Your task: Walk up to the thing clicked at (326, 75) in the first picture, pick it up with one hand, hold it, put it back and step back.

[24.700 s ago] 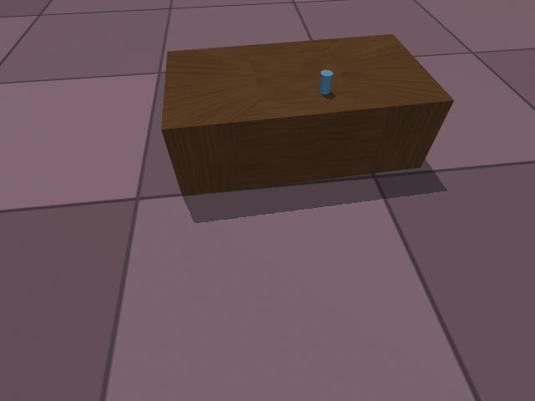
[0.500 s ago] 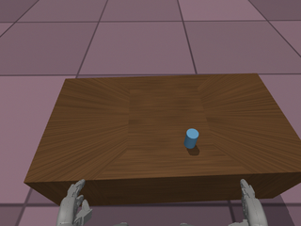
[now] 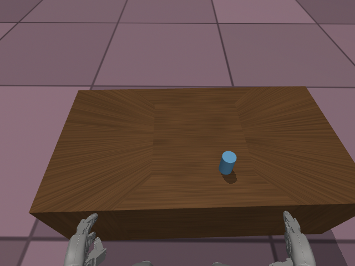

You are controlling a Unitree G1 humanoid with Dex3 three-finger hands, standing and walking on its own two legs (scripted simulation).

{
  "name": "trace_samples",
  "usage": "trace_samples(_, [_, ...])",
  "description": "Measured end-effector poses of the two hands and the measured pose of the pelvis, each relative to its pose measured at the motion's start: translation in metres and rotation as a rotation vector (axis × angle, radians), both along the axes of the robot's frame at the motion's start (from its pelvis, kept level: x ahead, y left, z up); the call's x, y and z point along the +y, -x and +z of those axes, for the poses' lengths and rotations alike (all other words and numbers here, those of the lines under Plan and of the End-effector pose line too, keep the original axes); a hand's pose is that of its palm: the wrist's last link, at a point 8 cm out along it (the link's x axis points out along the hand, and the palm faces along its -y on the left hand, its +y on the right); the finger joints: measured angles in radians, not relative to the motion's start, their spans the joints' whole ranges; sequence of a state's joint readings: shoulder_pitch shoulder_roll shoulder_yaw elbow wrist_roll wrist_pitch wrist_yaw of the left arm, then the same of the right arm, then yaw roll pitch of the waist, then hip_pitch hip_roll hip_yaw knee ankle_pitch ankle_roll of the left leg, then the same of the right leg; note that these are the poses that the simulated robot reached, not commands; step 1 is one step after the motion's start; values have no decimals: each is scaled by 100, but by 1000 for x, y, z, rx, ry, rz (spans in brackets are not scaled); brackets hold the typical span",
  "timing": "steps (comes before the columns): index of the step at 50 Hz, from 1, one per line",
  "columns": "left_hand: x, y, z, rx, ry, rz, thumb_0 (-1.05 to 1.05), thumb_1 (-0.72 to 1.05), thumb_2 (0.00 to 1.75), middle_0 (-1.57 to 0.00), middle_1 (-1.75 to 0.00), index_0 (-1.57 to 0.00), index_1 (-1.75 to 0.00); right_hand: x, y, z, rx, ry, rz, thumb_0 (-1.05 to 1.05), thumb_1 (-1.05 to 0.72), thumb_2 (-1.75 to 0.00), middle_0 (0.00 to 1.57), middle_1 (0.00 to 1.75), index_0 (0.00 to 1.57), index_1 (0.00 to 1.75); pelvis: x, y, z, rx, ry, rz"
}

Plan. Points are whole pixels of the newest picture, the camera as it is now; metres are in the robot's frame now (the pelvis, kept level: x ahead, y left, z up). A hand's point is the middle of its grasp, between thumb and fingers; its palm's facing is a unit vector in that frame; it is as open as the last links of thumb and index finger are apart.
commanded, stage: home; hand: right
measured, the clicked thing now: (227, 163) +0.52 -0.17 -0.26
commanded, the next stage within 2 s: stand in 0.44 s
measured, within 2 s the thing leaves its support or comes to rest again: neither
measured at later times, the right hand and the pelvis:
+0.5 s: hand (268, 253) +0.17 -0.18 -0.06, palm faces +0.12 +0.95 -0.28, open 17.5 cm; pelvis +0.00 +0.00 +0.00, yaw +0 degrees
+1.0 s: hand out of the picture +0.09 -0.25 -0.11, palm faces -0.02 +0.93 -0.37, open 9.1 cm; pelvis +0.01 +0.00 +0.03, yaw -1 degrees
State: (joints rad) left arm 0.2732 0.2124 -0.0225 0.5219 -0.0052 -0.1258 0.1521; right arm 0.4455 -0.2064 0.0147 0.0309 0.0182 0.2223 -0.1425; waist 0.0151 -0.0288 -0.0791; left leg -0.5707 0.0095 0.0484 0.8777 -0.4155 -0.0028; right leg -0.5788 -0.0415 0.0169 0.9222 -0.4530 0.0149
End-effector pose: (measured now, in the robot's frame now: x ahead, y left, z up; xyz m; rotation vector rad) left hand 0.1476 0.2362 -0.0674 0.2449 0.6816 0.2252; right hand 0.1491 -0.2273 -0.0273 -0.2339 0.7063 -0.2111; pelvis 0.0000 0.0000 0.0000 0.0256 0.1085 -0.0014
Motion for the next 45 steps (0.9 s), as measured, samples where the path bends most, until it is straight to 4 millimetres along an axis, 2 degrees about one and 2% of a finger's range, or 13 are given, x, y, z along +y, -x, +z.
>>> trace_samples(15, [5,-5,3,-25,-9,-1,2,90,90,-20,-30,-20,-30,4,2,0,0,-2,-6,-1,55,-4,6,5,6,5,4,1,-1,-1,3,-1])
trace_samples(31, [1,-2,1,-16,-7,1,2,90,90,-20,-30,-20,-30,0,2,0,-3,3,-5,-1,52,-7,8,8,8,8,1,1,-1,0,1,0])
trace_samples(33, [1,-1,-1,3,-22,-28,1,90,90,-20,-30,-20,-30,-1,1,-2,-4,21,23,-1,48,-12,10,12,11,12,0,2,0,-14,3,-1])
trace_samples(37, [11,6,-16,179,-49,-142,1,90,90,-20,-30,-20,-30,-19,4,-26,79,65,114,-1,31,-29,15,20,15,20,1,4,4,-64,21,-2])
trace_samples(40, [25,17,-19,258,-40,-124,1,90,90,-21,-30,-20,-30,-36,17,-37,166,70,99,0,13,-46,18,24,18,24,1,2,8,-83,28,-1])
trace_samples(45, [46,39,-19,365,-41,-69,1,90,90,-20,-30,-20,-30,-55,46,-45,300,80,46,0,-23,-70,20,28,20,28,1,-4,18,-100,30,-4])
